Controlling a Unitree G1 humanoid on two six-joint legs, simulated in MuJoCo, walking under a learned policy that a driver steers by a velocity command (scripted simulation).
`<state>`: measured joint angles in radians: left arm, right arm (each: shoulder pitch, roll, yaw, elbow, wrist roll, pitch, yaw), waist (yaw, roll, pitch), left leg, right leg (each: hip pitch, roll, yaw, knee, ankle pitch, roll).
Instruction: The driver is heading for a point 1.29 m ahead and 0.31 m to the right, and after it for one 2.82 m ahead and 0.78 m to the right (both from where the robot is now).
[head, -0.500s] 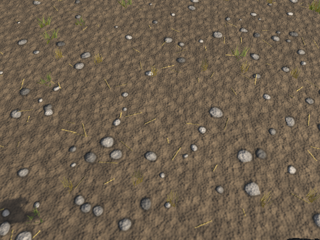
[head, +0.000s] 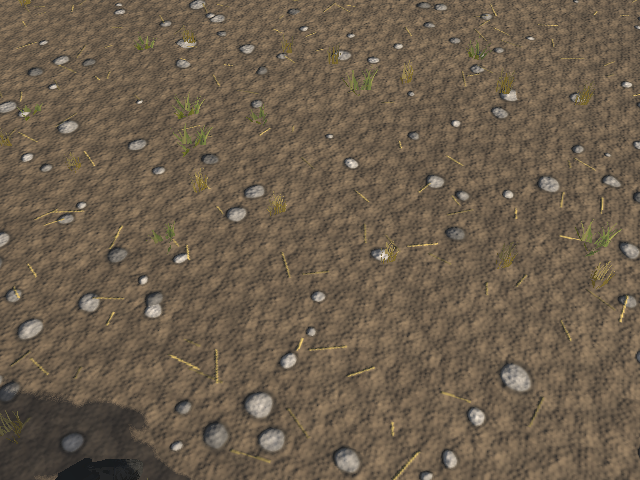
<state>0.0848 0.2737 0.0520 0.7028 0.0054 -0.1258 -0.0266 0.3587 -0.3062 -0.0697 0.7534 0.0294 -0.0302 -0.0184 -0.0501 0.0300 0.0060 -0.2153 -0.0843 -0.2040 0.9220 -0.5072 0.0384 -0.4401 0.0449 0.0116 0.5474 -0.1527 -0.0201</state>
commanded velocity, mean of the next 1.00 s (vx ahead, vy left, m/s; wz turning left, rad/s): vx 0.50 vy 0.00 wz -0.35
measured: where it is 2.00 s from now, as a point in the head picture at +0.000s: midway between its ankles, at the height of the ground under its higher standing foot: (431, 265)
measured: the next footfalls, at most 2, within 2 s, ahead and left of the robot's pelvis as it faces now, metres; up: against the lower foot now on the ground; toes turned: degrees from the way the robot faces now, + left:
left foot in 0.40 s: +0.36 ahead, +0.13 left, +0.00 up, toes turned -8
right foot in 0.90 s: +0.56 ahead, -0.21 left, +0.00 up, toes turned -26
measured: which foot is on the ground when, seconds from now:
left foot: up 0.00-0.38, down 0.40-0.90, up 0.92-1.00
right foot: down 0.00-0.40, up 0.42-0.88, down 0.90-1.00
